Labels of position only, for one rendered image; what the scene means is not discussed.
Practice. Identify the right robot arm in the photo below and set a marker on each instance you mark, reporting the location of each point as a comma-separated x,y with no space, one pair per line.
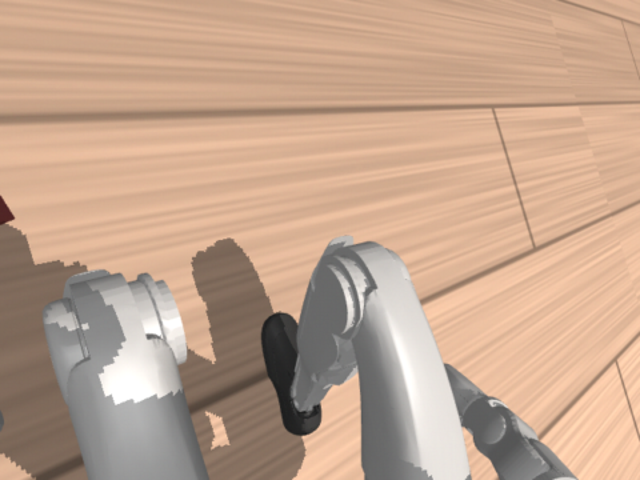
511,445

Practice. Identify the right robot foot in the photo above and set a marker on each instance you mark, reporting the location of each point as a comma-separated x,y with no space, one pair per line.
279,345

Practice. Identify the carton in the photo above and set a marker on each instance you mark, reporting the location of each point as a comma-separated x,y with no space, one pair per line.
5,213

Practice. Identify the right robot hand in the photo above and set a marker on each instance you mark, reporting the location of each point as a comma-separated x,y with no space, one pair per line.
464,391

